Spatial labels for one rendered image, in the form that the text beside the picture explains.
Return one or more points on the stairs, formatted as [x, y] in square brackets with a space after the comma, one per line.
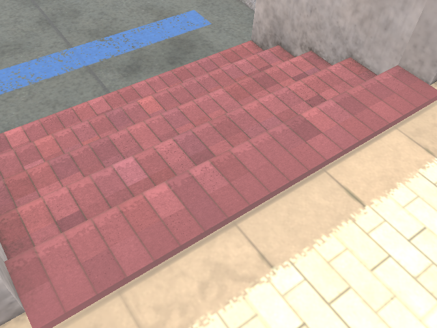
[65, 168]

